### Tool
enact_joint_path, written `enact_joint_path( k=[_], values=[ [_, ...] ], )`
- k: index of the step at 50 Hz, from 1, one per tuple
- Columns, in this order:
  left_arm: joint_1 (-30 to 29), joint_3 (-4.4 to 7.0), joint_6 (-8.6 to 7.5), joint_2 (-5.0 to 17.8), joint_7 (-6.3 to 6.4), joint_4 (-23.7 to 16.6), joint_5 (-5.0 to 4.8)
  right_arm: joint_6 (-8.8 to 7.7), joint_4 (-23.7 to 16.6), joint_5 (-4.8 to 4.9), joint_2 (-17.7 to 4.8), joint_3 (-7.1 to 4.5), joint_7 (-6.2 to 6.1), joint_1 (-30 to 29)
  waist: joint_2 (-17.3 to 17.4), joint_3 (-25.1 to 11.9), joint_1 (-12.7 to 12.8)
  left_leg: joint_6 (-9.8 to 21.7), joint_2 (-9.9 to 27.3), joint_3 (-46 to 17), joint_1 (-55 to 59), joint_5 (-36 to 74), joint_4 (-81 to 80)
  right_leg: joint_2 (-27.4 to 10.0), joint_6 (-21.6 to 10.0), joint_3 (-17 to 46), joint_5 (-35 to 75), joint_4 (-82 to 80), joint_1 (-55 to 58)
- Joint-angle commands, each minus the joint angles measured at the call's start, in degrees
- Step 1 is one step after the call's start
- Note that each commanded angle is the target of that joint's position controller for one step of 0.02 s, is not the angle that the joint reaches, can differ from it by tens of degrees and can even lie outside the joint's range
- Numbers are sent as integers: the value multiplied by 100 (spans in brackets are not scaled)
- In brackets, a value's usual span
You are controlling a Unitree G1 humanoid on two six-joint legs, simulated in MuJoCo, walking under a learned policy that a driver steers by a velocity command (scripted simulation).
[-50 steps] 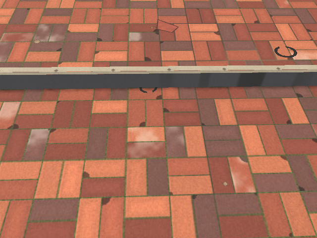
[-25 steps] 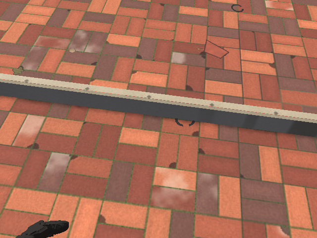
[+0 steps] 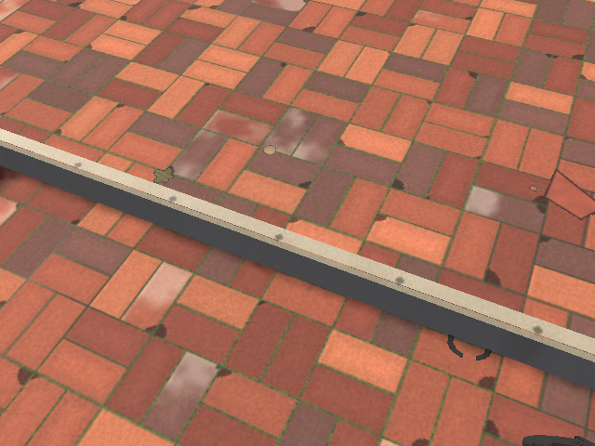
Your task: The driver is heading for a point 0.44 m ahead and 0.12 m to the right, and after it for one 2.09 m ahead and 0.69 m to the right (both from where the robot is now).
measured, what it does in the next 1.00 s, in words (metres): walks ahead, turning right: left foot, then right foot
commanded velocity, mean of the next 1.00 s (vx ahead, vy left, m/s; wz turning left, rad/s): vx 0.50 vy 0.00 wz -0.41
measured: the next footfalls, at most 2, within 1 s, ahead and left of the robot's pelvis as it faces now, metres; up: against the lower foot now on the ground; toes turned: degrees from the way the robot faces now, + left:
left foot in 0.12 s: +0.24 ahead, +0.14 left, +0.00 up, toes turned +0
right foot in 0.66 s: +0.48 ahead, -0.15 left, +0.00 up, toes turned -20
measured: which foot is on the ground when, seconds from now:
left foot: up 0.00-0.10, down 0.12-0.66, up 0.68-1.00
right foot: down 0.00-0.14, up 0.16-0.64, down 0.66-1.00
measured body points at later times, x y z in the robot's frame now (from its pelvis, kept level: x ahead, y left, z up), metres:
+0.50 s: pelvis +0.27 +0.04 +0.00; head +0.29 +0.03 +0.45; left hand +0.48 +0.26 -0.11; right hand +0.25 -0.25 -0.13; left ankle +0.20 +0.15 -0.75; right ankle +0.40 -0.15 -0.69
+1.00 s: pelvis +0.52 -0.08 +0.00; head +0.54 -0.11 +0.45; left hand +0.72 +0.14 -0.10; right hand +0.59 -0.40 -0.09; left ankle +0.72 +0.02 -0.69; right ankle +0.45 -0.13 -0.75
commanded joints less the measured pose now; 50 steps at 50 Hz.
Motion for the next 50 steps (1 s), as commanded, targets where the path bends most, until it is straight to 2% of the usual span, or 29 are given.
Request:
enact_joint_path(
  k=[1,4,5,6,7,8,9,10,11,12,13,15,18,22,25,29,31,32,33,34,35,36,37,38,39,41,43,46,50],
  values=[
    [95,194,9,1020,26,-200,-43,-116,-588,48,-297,-47,81,-701,-681,209,-41,59,-197,199,225,146,-453,-1533,-866,814,1545,-317,-47],
    [122,218,124,1134,62,-126,-58,-180,-646,40,-501,-125,137,-583,-769,151,-315,269,-350,218,767,-363,-855,-1692,-713,962,2304,182,253],
    [7,217,149,1170,74,-148,-69,-199,-505,13,-656,-215,118,-57,-739,-135,-662,387,-480,321,1592,-301,-1103,-1538,-604,829,3062,758,146],
    [-30,164,144,1050,74,-205,-26,-198,-260,-36,-945,-357,64,798,-623,-736,-1058,558,-357,222,2979,-155,-1051,-1241,-441,632,3226,1776,-345],
    [-108,14,106,661,70,-434,150,-166,-109,-144,-1433,-488,-19,1901,149,-1704,-1457,937,907,-1076,4762,90,-804,-808,-200,355,1438,3652,-1602],
    [588,-132,-1,133,55,-467,40,-105,-18,-163,-1629,-508,11,1988,1614,-2323,-1071,1651,2015,-3366,6015,-1023,-1455,-68,34,403,-1987,5277,-3486],
    [240,37,-50,809,49,-385,-113,-102,-53,-132,-1055,-377,12,1919,840,-1820,-1281,1461,1804,-3316,5548,-1667,-1731,-357,11,921,-1928,5887,-4008],
    [-187,110,-68,975,41,-525,-186,-121,-52,-95,-866,-300,4,1565,636,-1070,-1198,1261,1613,-2448,4854,-1426,-1872,-565,-19,841,-1371,5913,-4223],
    [-376,109,-41,885,62,-537,-145,-142,-56,-101,-729,-250,19,1181,307,-703,-1007,1153,1362,-1850,4146,-990,-2077,-785,27,740,-909,5725,-4002],
    [-437,134,14,813,74,-538,-73,-171,-40,-111,-580,-217,44,896,300,-394,-840,1110,1165,-1382,3608,-715,-2314,-916,67,727,-601,5480,-3824],
    [-308,141,96,700,73,-511,-75,-218,-5,-146,-522,-209,54,730,417,-286,-665,1064,1050,-1017,3204,-529,-2531,-1031,101,755,-376,5379,-3496],
    [-268,120,224,474,69,-522,-82,-304,100,-151,-515,-239,55,587,335,-136,-514,1105,984,-509,2823,-60,-2808,-1057,182,722,-138,5274,-3349],
    [-594,129,293,403,66,-705,-36,-339,273,-175,-642,-297,-17,639,144,38,-495,1120,994,73,2866,412,-2950,-1077,276,830,483,4773,-3751],
    [-1270,78,231,311,-73,-938,-4,-286,417,-156,-835,-347,-109,746,19,207,-695,968,849,820,3000,506,-3046,-980,248,528,1564,3412,-3631],
    [-1885,29,214,261,-172,-1205,9,-203,569,-93,-990,-399,-148,1032,-65,385,-933,912,980,1102,3403,603,-2983,-913,133,234,1631,2764,-3662],
    [-2169,70,224,404,-285,-1513,-8,-36,720,7,-1167,-465,-172,1169,67,369,-886,735,1179,1331,4160,1842,-2340,-682,-181,-118,805,2342,-3597],
    [-1676,195,249,629,-287,-1490,-16,66,665,32,-1335,-507,-215,1033,269,-83,-526,598,1148,1464,4252,3818,-1304,-245,-427,-459,195,2362,-2739],
    [-944,331,242,848,-254,-1330,-40,125,622,49,-1339,-494,-244,922,224,-477,-94,462,989,1610,4002,4250,-236,45,-619,-585,350,2073,-1747],
    [-5,543,267,1256,-160,-1097,-24,114,565,5,-1225,-431,-281,972,-34,-982,338,213,751,1644,3003,3323,1248,26,-863,-169,719,1818,-120],
    [179,699,296,1979,-53,-1062,-43,-5,285,-237,-447,-195,-227,1421,-1592,-1339,-150,-212,-143,1544,429,-1527,3356,-1482,-1723,2586,622,1641,1841],
    [248,604,205,1852,-88,-1293,19,-262,207,-115,-508,-112,-141,1275,-1329,-2328,-59,-208,-793,38,-566,-3500,4322,-2219,-2397,4995,-124,677,2600],
    [153,485,132,1443,-117,-1258,54,-400,43,133,-902,-218,-60,561,-788,-1727,147,-71,-467,-321,-1185,-2988,4388,-2051,-2028,4272,-92,419,2332],
    [-149,433,87,1250,-108,-1275,6,-475,-13,135,-865,-184,-54,380,-587,-1093,-36,50,-206,-262,-1180,-2434,3919,-1821,-1800,3470,179,401,1510],
    [-593,372,85,1051,-94,-1363,-13,-480,84,-7,-863,-204,-105,403,-265,-707,-318,32,19,-248,-797,-2084,3405,-1593,-1593,2907,652,355,636],
    [-893,306,93,871,-74,-1477,34,-421,117,-104,-949,-257,-141,467,-319,-510,-535,-9,152,-254,-327,-1879,3045,-1429,-1503,2513,1261,233,-34],
    [-1074,299,79,873,-26,-1598,91,-279,110,-172,-813,-250,-136,619,-409,-463,-743,-162,136,-175,166,-1683,2740,-1267,-1542,2177,2143,56,-722],
    [-988,338,74,1005,48,-1584,63,-198,25,-217,-648,-206,-146,508,-388,-409,-772,-335,8,-19,317,-1304,2196,-1056,-1505,1692,2787,48,-1118],
    [-771,351,162,1033,147,-1543,-1,-141,-81,-185,-380,-96,-131,53,-725,-411,-581,-503,-290,130,590,-434,1125,-729,-1226,1323,2267,189,-1279],
    [-371,290,307,886,216,-1516,-4,-94,-328,-68,-457,-53,-31,-573,-843,-282,-261,-474,-419,-30,96,-476,652,-1049,-1170,2132,1236,485,-616]
  ],
)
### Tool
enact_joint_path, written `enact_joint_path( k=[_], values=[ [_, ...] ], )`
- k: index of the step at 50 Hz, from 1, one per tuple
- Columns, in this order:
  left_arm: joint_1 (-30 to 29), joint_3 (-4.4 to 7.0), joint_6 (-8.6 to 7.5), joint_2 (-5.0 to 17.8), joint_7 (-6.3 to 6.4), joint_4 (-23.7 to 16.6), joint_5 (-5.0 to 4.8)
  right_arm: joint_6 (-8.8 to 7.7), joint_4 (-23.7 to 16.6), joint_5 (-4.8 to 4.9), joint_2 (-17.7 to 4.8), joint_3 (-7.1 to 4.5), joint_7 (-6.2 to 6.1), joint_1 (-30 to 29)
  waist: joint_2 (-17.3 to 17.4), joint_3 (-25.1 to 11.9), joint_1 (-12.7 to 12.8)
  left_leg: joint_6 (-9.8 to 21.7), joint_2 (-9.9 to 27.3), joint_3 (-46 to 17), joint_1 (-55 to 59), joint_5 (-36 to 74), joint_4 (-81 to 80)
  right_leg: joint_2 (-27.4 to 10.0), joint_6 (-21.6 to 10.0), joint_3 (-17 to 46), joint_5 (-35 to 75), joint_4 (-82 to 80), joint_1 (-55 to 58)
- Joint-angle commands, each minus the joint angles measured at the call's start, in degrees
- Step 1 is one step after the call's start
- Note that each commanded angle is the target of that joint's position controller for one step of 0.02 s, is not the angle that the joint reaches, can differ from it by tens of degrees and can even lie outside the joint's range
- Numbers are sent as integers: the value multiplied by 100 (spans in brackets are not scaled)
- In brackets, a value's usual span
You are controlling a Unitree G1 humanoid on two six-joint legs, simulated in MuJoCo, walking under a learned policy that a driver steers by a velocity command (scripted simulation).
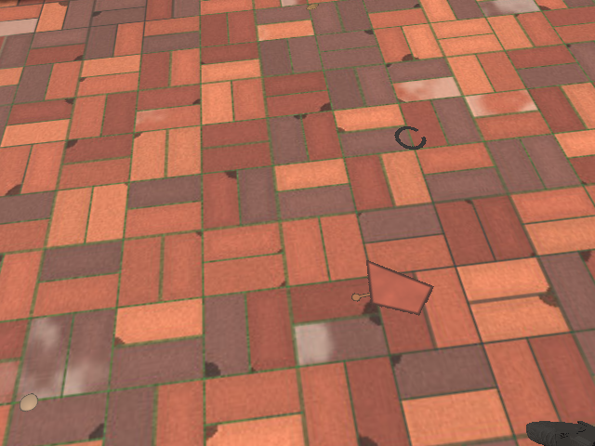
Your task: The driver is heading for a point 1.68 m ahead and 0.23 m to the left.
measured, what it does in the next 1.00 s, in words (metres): climbs: left foot, then right foot 0.12 m higher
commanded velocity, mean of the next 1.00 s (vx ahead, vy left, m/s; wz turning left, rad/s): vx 0.44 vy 0.00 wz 0.09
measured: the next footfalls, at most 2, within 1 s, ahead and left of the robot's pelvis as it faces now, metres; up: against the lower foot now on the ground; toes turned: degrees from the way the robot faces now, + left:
left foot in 0.14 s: +0.16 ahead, +0.16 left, +0.00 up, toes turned -6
right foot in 0.54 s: +0.45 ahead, -0.17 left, +0.12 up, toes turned -10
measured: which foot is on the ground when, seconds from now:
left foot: up 0.00-0.12, down 0.14-0.56, up 0.58-1.00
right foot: down 0.00-0.14, up 0.16-0.52, down 0.54-1.00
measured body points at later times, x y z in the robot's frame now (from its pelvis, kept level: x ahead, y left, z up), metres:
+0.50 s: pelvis +0.25 -0.01 +0.00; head +0.32 -0.01 +0.44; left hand +0.54 +0.10 -0.06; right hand +0.10 -0.22 -0.13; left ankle +0.12 +0.16 -0.74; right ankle +0.40 -0.15 -0.59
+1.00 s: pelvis +0.50 -0.05 +0.11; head +0.52 -0.05 +0.56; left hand +0.50 +0.23 -0.02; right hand +0.73 -0.26 +0.02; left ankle +0.63 +0.06 -0.59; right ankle +0.41 -0.16 -0.63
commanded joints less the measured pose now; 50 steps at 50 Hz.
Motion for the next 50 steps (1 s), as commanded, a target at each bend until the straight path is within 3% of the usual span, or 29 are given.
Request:
enact_joint_path(
  k=[1,3,5,6,7,8,9,10,11,14,16,20,21,22,23,25,26,27,28,29,30,31,32,34,36,39,42,46,50],
  values=[
    [394,149,43,627,77,-339,-38,-76,-606,26,-431,-74,75,-661,-470,-290,171,28,-390,283,-89,-287,-324,-1283,-845,1441,1500,-215,617],
    [642,145,181,703,126,-222,-66,-207,-800,19,-276,-55,121,-1082,-673,-264,195,90,-670,526,-48,-739,-1275,-1226,-671,1692,2438,221,1353],
    [177,143,280,855,201,-377,-26,-271,-620,25,-464,-166,136,-318,-1168,-776,-301,242,-831,666,1345,-409,-2262,-1054,-402,1500,4313,904,1343],
    [-147,118,240,803,212,-494,-29,-289,-431,-21,-630,-250,138,461,-1208,-1218,-716,507,-532,403,2651,635,-2902,-827,-181,1254,4820,1595,979],
    [-440,30,152,522,182,-638,77,-255,-166,-88,-985,-354,87,1641,-942,-1903,-1181,891,400,-198,4809,1853,-2521,-660,78,1023,3439,2873,-383],
    [326,-162,-27,-231,129,-606,272,-166,29,-133,-1367,-408,62,2068,1073,-1932,-730,1621,1901,-1886,6530,5647,-1684,327,429,625,-2044,4489,-2673],
    [752,-46,-150,392,89,-535,3,-90,155,-35,-1299,-488,74,2295,1137,-1921,-771,2392,2637,-2863,6333,4468,-1838,133,647,543,-2437,5712,-3706],
    [290,4,-126,556,72,-422,-117,-39,168,-43,-869,-403,54,2194,573,-1146,-962,2319,2244,-2294,5963,3270,-2060,-162,772,360,-2152,6598,-4351],
    [-233,-33,-104,422,40,-546,-83,24,232,-39,-527,-316,30,2031,451,-663,-985,1999,1797,-1664,5477,2308,-2281,-288,772,36,-1859,6893,-4733],
    [-835,-226,-49,-245,-126,-893,-88,122,549,-102,-46,-82,-10,1986,581,361,-658,1726,1429,-1116,4020,829,-3001,-419,652,-157,-1909,8042,-5379],
    [-859,-409,-11,-629,-168,-1102,-126,150,774,4,-68,-49,-35,2088,728,530,-448,1750,1432,-865,3432,375,-3423,-492,561,-356,-1946,8956,-5885],
    [-1623,-703,-81,-720,-175,-1903,108,157,962,83,-295,-11,-231,1983,319,604,-142,1461,1006,-299,2819,98,-3803,-1096,651,-840,-1270,8381,-6515],
    [-1938,-753,-162,-705,-235,-2179,132,210,1033,135,-309,0,-294,2079,283,571,-142,1381,841,-202,2454,407,-3936,-1296,674,-941,-882,7389,-6020],
    [-2120,-792,-232,-585,-320,-2225,223,247,942,135,-433,-27,-308,2080,-88,230,-237,1477,641,59,1598,649,-4398,-1232,644,-1376,-188,5658,-4147],
    [-2452,-813,-285,-780,-314,-2397,200,238,1046,246,-681,-104,-316,2524,223,-150,-390,1522,815,-154,1303,1033,-4914,-1062,579,-1564,-217,4786,-2520],
    [-1257,-437,-300,-167,-226,-2048,8,132,1179,143,-1189,-120,-205,2604,1109,-1107,333,1398,1027,80,2706,5953,-3802,-410,231,-1771,-837,4781,-1228],
    [-403,-262,-229,187,-171,-1833,-103,173,1236,122,-1344,-158,-151,2506,1399,-1505,877,1182,988,213,3612,7373,-2780,-248,38,-1608,-758,3916,-904],
    [160,-118,-155,526,-136,-1703,-29,166,1188,161,-1290,-187,-133,2417,1430,-1812,1131,974,955,23,3587,7624,-1585,-460,-136,-831,-538,3331,-239],
    [893,105,-118,1195,-122,-1391,248,97,921,183,-678,-85,-141,2535,-477,-2571,1019,715,341,-116,2085,5175,552,-1801,-634,1743,-623,2198,1297],
    [1363,85,-110,1318,-154,-1007,313,-25,987,56,-46,5,33,2844,-2318,-3262,682,618,-789,-688,1172,-761,2618,-2766,-988,4360,-970,10,1921],
    [726,-52,-182,775,-157,-1076,272,-65,1065,158,-78,-136,191,2924,-1337,-2667,400,519,-835,-1331,428,-936,4643,-3169,-1025,4820,-1641,-390,1061],
    [259,-136,-211,450,-221,-846,45,42,760,248,94,-120,175,2234,-1003,-1368,177,585,-534,-628,-155,-905,5281,-3098,-812,3710,-1930,-418,14],
    [40,-208,-254,88,-268,-518,7,119,466,221,160,-71,110,1738,-682,-418,12,765,-239,-239,-600,-846,5491,-2868,-630,2564,-1949,-230,-801],
    [-324,-318,-326,-566,-348,-75,240,256,267,251,208,-63,74,1773,-671,67,-512,997,83,-304,-370,-186,5061,-2265,-109,521,-989,-65,-1567],
    [-286,-282,-380,-695,-292,226,210,350,209,316,332,-23,45,1806,-746,133,-599,1013,5,-394,-392,-2,4645,-2146,-29,-302,-144,-479,-1342],
    [-477,-155,-455,-268,-117,356,248,472,38,163,-24,-133,-71,1479,-654,420,-664,769,-41,-104,-339,211,3227,-1969,-53,-1419,1946,-925,-1155],
    [-614,-57,-404,138,121,359,302,456,-240,104,-19,-142,22,1064,-639,229,-661,567,-124,485,77,958,1316,-1632,-97,-2119,2628,-960,-817],
    [-357,199,-255,904,281,340,48,479,-612,88,49,-129,286,316,-690,-80,-256,571,60,705,385,619,-303,-2260,-314,-2052,3385,-723,464],
    [-593,330,-77,1032,201,205,-124,552,-740,63,-408,-335,364,520,-706,-328,-372,868,-213,1038,757,-139,-924,-2373,-205,-2039,4648,301,1244]
  ],
)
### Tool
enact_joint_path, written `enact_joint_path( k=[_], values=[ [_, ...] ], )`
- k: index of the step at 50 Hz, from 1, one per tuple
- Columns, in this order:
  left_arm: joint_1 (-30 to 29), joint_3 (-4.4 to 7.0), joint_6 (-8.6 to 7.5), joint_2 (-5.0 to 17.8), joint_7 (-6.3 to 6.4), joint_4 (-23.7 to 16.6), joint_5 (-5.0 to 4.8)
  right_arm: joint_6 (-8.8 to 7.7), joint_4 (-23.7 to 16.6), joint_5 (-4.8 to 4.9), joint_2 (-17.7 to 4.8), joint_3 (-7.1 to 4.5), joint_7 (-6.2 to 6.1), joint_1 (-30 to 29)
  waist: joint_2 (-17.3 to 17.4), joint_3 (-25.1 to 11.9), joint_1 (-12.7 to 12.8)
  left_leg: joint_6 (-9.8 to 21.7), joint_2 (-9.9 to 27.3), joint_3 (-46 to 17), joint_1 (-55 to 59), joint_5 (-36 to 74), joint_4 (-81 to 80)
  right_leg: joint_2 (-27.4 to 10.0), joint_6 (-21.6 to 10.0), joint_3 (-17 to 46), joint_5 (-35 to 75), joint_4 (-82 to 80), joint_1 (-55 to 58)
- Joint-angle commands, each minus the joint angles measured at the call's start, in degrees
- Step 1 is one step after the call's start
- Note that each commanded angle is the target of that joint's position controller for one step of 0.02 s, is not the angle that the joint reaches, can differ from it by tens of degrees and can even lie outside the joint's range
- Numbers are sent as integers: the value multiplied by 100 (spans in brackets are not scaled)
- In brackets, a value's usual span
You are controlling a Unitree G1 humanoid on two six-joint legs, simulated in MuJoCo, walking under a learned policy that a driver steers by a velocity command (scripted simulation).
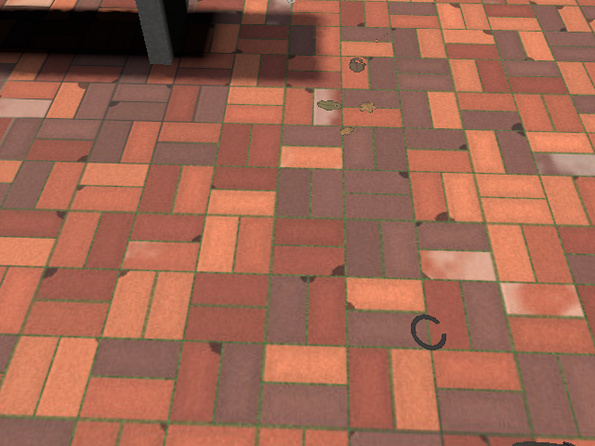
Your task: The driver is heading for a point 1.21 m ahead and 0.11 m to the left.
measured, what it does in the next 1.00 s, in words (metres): walks ahead, turning left: left foot, then right foot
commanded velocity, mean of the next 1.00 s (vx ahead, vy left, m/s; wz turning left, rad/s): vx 0.05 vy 0.00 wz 0.38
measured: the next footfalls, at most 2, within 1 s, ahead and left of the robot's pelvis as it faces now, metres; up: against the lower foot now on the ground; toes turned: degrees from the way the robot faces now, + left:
left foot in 0.06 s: +0.18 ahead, +0.09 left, +0.00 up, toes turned +6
right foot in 0.54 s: +0.21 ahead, -0.12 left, +0.00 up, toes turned +24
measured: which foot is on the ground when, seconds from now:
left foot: up 0.00-0.04, down 0.06-0.54, up 0.56-0.86, down 0.88-1.00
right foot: down 0.00-0.06, up 0.08-0.52, down 0.54-0.96, up 0.98-1.00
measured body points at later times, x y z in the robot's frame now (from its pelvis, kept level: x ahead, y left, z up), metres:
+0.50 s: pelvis +0.10 -0.01 +0.00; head +0.13 +0.00 +0.45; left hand +0.19 +0.29 -0.10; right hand +0.35 -0.22 -0.08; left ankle +0.14 +0.09 -0.73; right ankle +0.18 -0.14 -0.72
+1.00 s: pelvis +0.11 -0.02 +0.00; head +0.10 -0.01 +0.45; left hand +0.12 +0.26 -0.12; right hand +0.34 -0.19 -0.10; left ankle +0.04 +0.09 -0.73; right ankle +0.17 -0.13 -0.73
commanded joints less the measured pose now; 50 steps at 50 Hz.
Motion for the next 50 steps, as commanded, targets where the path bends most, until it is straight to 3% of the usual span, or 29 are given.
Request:
enact_joint_path(
  k=[1,2,3,4,5,6,8,10,12,14,20,24,26,27,28,29,30,32,33,36,39,41,43,44,45,46,47,48,50],
  values=[
    [-599,346,41,1174,-17,-508,-155,-19,-276,7,-743,-324,29,654,-649,-509,-607,288,-304,301,927,-330,-715,-1371,-653,487,5537,928,362],
    [-504,295,57,1005,-50,-478,-177,-52,-118,-9,-964,-455,-58,1275,-372,-835,-867,471,-593,314,1851,247,-1369,-1013,-429,388,5067,1957,167],
    [-282,212,36,750,-82,-545,14,-59,-130,-36,-1485,-603,-202,1458,464,-1017,-868,734,33,-769,3065,2534,-1338,-600,-59,509,2630,3377,-1149],
    [240,45,27,257,-97,-775,340,-99,-341,-156,-1935,-617,-264,1132,1542,-1485,-201,2000,1425,-3237,4559,3992,-1043,514,385,955,-1998,5441,-3338],
    [-10,82,-17,634,-173,-797,187,-178,-494,-144,-1547,-499,-183,1140,807,-2498,-572,2310,1756,-4228,4470,2244,-1819,544,341,2306,-1838,6053,-3489],
    [-514,125,-32,803,-199,-912,24,-248,-553,-69,-1288,-415,-163,838,397,-1909,-582,2000,1561,-3715,4053,1245,-2045,341,240,2384,-1279,6007,-3820],
    [-899,121,-4,791,-78,-946,151,-243,-572,74,-927,-297,-249,439,-101,-1061,-386,1424,1059,-2903,2867,554,-2172,29,202,2405,-529,5249,-3765],
    [-866,161,80,832,-48,-984,175,-216,-628,-42,-895,-263,-322,345,130,-948,-214,1289,796,-2587,2188,841,-2252,50,181,2401,-328,4792,-3254],
    [-796,110,122,640,-16,-940,173,-212,-626,-79,-1010,-294,-380,439,194,-1052,-194,1282,665,-2370,2098,1448,-2157,155,274,2307,-278,4290,-3122],
    [-933,75,156,545,27,-962,168,-166,-616,-48,-1148,-343,-442,566,222,-1110,-260,1245,588,-2368,2074,1355,-2097,239,389,2307,-165,3786,-3078],
    [-1251,69,203,495,14,-1055,84,11,-776,-28,-1085,-352,-493,428,643,-949,-440,994,400,-2846,1811,-523,-2082,365,417,2407,186,2679,-2786],
    [-1117,93,85,539,-77,-1031,44,87,-828,-20,-983,-318,-459,400,843,-1043,-514,911,468,-3148,2188,84,-1715,410,271,2334,104,1768,-2375],
    [-811,99,26,502,-158,-951,71,138,-831,56,-908,-267,-462,336,800,-1045,-330,695,296,-3056,2055,306,-1391,407,93,2152,884,522,-1628],
    [-721,144,16,658,-180,-951,149,149,-803,48,-775,-226,-468,511,529,-1039,-351,449,66,-2858,1701,-266,-1086,-39,-111,2480,1331,120,-1084],
    [-830,179,45,981,-166,-1081,270,142,-799,-52,-452,-129,-461,789,-754,-1027,-607,101,-599,-2039,1019,-1993,88,-1242,-590,3653,2228,-228,-633],
    [-843,237,59,1144,-167,-1048,410,53,-998,-14,-852,-255,-459,444,-2061,-541,-537,-231,-1165,-1245,113,-3265,1161,-1948,-1567,4812,2955,-476,-1127],
    [-986,207,36,931,-142,-1183,348,-8,-872,-81,-1207,-363,-446,443,-1450,-542,-444,-433,-932,-1528,62,-3092,2234,-1918,-1755,4747,2943,-407,-1146],
    [-1199,126,57,679,-85,-1239,176,67,-538,-27,-1048,-358,-460,607,-723,-557,-559,-639,-876,-1475,45,-2526,2950,-1276,-1293,3764,2859,-112,-994],
    [-1200,87,68,613,-72,-1237,109,114,-506,-38,-900,-309,-473,598,-693,-532,-523,-728,-841,-1462,-22,-2345,3145,-1211,-1279,3611,3059,-53,-907],
    [-1083,-9,157,436,-38,-1202,138,128,-552,26,-458,-115,-468,305,-897,-606,-432,-875,-627,-1009,376,-2054,2207,-785,-1220,2974,3078,-47,-767],
    [-793,35,254,625,-42,-1103,133,95,-602,21,-246,8,-424,-4,-1329,-680,-176,-890,-356,-569,1154,-2222,478,-711,-1239,2906,2852,1,-650],
    [-624,62,298,756,-58,-1055,104,85,-500,70,-442,-61,-409,123,-1358,-683,-142,-817,-375,-463,1519,-1778,-403,-842,-1308,3117,2767,90,-618],
    [-531,16,291,672,-74,-968,19,55,-321,14,-448,-67,-397,401,-1172,-549,-332,-567,-393,-445,2251,-526,-1904,-764,-1094,3098,2686,190,-943],
    [-334,-11,223,622,-93,-896,34,34,-361,-64,-604,-75,-418,421,-942,-619,-305,-371,-135,-830,2807,22,-2034,-715,-807,3082,2354,193,-1324],
    [-289,-68,114,478,-149,-954,177,29,-421,-154,-966,-132,-464,498,-110,-907,-165,-108,476,-1365,3352,1339,-1581,-413,-493,2687,1754,575,-1724],
    [-216,-148,55,146,-159,-889,226,14,-211,-182,-742,-82,-403,499,910,-1066,-46,234,523,-1397,2766,-90,-1599,95,-132,2055,431,479,-1466],
    [-613,-130,51,329,-150,-884,262,-13,-286,-155,-411,-16,-343,444,692,-783,-322,296,379,-1472,2376,-1807,-1908,257,44,1882,207,737,-1401],
    [-891,-76,50,416,-137,-934,201,-25,-213,-163,-599,-69,-347,592,767,-454,-486,357,458,-1755,2185,-3106,-2248,461,67,1632,-94,1172,-1757],
    [-1011,-10,23,492,-115,-1020,91,-105,-113,-69,-1034,-175,-399,877,1151,303,-619,710,1019,-2696,1976,-4078,-2856,463,-22,1580,-413,1851,-2549]
  ],
)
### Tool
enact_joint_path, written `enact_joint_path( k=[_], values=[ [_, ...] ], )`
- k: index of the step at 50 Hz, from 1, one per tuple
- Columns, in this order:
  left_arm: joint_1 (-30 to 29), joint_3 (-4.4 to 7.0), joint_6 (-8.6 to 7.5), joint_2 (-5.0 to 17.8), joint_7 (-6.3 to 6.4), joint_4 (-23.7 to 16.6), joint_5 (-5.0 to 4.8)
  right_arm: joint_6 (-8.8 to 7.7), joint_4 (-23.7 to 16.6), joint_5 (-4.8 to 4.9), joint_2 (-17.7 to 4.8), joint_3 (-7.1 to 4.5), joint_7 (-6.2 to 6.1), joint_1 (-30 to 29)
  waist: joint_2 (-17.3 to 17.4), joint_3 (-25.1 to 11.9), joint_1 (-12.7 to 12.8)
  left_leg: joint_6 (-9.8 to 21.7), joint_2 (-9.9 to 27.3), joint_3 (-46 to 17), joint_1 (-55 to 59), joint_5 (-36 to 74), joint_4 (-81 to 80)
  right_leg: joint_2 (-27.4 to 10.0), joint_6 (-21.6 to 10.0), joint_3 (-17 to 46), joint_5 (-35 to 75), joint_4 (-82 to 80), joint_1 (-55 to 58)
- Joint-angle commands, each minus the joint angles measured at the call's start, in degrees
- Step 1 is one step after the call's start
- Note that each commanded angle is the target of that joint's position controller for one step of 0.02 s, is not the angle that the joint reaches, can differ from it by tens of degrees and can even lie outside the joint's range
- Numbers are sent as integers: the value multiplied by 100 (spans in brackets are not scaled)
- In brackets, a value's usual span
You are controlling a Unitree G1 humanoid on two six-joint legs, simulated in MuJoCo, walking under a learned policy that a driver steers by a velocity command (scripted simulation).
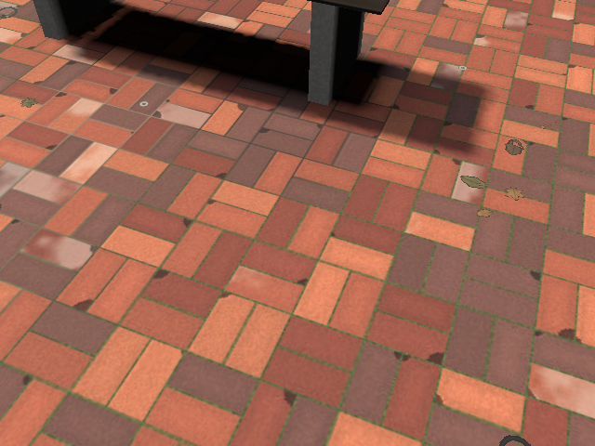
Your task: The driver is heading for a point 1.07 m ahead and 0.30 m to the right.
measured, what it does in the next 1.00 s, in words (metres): walks ahead: right foot, then left foot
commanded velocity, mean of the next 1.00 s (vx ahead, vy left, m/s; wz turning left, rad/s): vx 0.42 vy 0.00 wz -0.15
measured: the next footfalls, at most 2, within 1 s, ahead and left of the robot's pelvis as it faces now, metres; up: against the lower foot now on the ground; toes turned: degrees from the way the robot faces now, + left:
right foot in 0.20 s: +0.08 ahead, -0.12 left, +0.00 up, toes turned +0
left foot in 0.68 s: +0.44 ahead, +0.11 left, +0.00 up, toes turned -2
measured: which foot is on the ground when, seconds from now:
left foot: down 0.00-0.20, up 0.22-0.66, down 0.68-1.00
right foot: up 0.00-0.18, down 0.20-0.70, up 0.72-1.00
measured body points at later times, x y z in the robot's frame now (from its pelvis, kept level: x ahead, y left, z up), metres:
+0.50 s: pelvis +0.14 -0.04 +0.01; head +0.16 -0.05 +0.46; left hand +0.12 +0.22 -0.11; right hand +0.34 -0.28 -0.08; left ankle +0.29 +0.14 -0.67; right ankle +0.04 -0.12 -0.73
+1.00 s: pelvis +0.42 +0.01 +0.01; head +0.44 +0.00 +0.46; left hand +0.63 +0.25 -0.08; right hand +0.42 -0.28 -0.11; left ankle +0.40 +0.11 -0.73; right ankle +0.51 -0.18 -0.66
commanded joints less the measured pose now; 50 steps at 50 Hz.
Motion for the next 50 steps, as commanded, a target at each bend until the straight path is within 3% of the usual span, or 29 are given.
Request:
enact_joint_path(
  k=[1,4,7,9,10,11,12,13,15,16,19,23,27,30,32,33,34,35,36,37,38,39,40,41,43,46,50],
  values=[
    [-637,245,-205,695,-5,-582,-115,-203,-188,72,-1209,-343,-77,361,1480,719,-351,1124,1533,-2284,-222,-2686,-2019,72,-145,-170,-617,944,-1176],
    [-538,260,-363,620,-179,-557,-223,-334,-132,172,-1077,-318,-95,452,1268,672,-308,1233,1700,-2356,324,-2046,-2028,-224,-436,28,-1019,1237,-1684],
    [-100,236,-445,498,-298,-311,-165,-317,-217,251,-1122,-323,-14,-18,954,407,48,1012,1172,-1424,-372,-1108,-1786,41,-502,-379,119,-107,-34],
    [718,319,-419,619,-292,53,-141,-304,-195,203,-936,-265,17,-1,710,140,375,817,855,-997,-1059,-1017,-1135,267,-375,-509,780,-494,1380],
    [1198,360,-419,781,-253,137,-149,-342,-249,150,-624,-162,38,-85,281,38,562,560,540,-629,-1542,-786,-142,-227,-495,220,359,-836,1972],
    [1688,471,-422,1443,-197,113,-114,-432,-486,89,-207,-37,41,-54,-1293,-258,568,78,-113,134,-2528,-1071,1983,-1570,-1101,2408,-612,-1727,2614],
    [1718,498,-456,1565,-239,76,-36,-514,-601,285,-636,-159,-3,-88,-1501,-30,553,27,-161,-210,-3412,-1544,3189,-2223,-1815,4166,-2115,-2482,2318],
    [1325,395,-493,1269,-222,-10,-51,-583,-547,383,-918,-239,-2,-138,-909,483,383,129,220,-392,-3875,-1084,3772,-2201,-1784,3961,-2552,-2521,2047],
    [935,296,-514,1052,-206,-112,-30,-643,-388,248,-863,-243,31,-141,-426,625,190,231,504,-264,-3899,-68,3771,-1702,-1449,2837,-1524,-2525,1760],
    [843,266,-505,994,-198,-124,-23,-650,-361,181,-842,-259,47,-145,-362,616,123,207,631,-238,-3732,273,3555,-1491,-1322,2362,-896,-2567,1640],
    [1012,204,-498,861,-161,-72,-37,-619,-321,176,-688,-245,97,-213,-378,490,132,27,658,11,-3541,991,3107,-1152,-1252,1467,414,-2723,1585],
    [1210,192,-418,956,-108,28,-40,-648,-506,160,-460,-132,174,-958,-287,607,343,-130,563,241,-3218,1813,1588,-971,-1194,717,1616,-2791,1417],
    [1563,213,-363,1085,-85,207,-117,-711,-679,225,-439,-84,336,-1670,-252,797,550,-103,373,362,-2665,2282,536,-1118,-1212,581,1821,-2794,1402],
    [1561,262,-275,1186,-54,281,-176,-773,-781,237,-643,-144,408,-1799,-295,798,351,75,258,182,-2498,2012,32,-1364,-1113,767,2461,-2454,1919],
    [1439,325,-229,1333,-30,269,-165,-800,-706,205,-893,-245,375,-1424,-464,424,45,228,39,252,-1728,1656,-110,-1361,-970,790,3918,-1862,2141],
    [1358,344,-197,1387,-25,256,-141,-792,-562,200,-1085,-344,317,-810,-552,-33,-311,368,-114,391,-803,1606,-202,-1216,-867,675,4862,-1141,2059],
    [1283,312,-181,1316,-22,192,-98,-765,-329,191,-1345,-470,218,174,-567,-718,-804,543,73,288,742,1676,-125,-919,-676,498,4734,17,1414],
    [1345,156,-204,822,-18,-24,81,-709,-188,72,-1818,-566,109,1254,293,-1812,-1071,857,1435,-1121,2731,1500,239,-443,-488,334,2498,1942,13],
    [2285,-15,-293,160,-42,-50,-138,-705,-94,-27,-1902,-532,190,1230,2062,-2668,-485,1616,2572,-3815,4012,-96,-716,373,-214,598,-1409,3660,-1788],
    [1749,164,-329,880,-45,8,-304,-693,-157,1,-1257,-396,175,1022,1399,-1998,-705,1322,2329,-3775,3320,-814,-1255,46,-196,925,-1146,4203,-2275],
    [1111,260,-327,1127,-43,-167,-377,-690,-107,70,-1020,-321,150,671,974,-1066,-663,1104,2163,-2744,2485,-685,-1326,-194,-202,693,-595,4230,-2531],
    [848,252,-320,1034,-16,-223,-307,-703,-66,80,-932,-287,155,331,479,-607,-462,1037,1952,-2094,1633,85,-1470,-433,-182,577,-124,4046,-2317],
    [773,276,-289,954,-23,-244,-223,-731,-17,31,-826,-274,173,102,489,-338,-275,1019,1732,-1550,1010,578,-1641,-595,-167,589,169,3819,-2080],
    [958,285,-209,835,-54,-197,-232,-781,34,-29,-786,-278,178,-35,680,-273,-84,1008,1589,-1113,586,827,-1837,-742,-158,632,349,3717,-1717],
    [1031,280,-63,653,-59,-190,-253,-873,150,0,-732,-303,179,-195,681,-76,61,1099,1531,-576,164,1117,-2146,-804,-110,563,408,3620,-1609],
    [609,291,31,644,-43,-399,-177,-918,322,0,-909,-376,146,-189,479,290,64,1154,1572,6,27,1557,-2360,-873,0,645,901,3161,-2094],
    [-27,238,-66,587,-190,-589,-175,-841,451,-2,-1135,-430,70,-51,324,430,-143,1039,1412,754,354,1919,-2356,-794,-22,408,2018,1785,-2179]
  ],
)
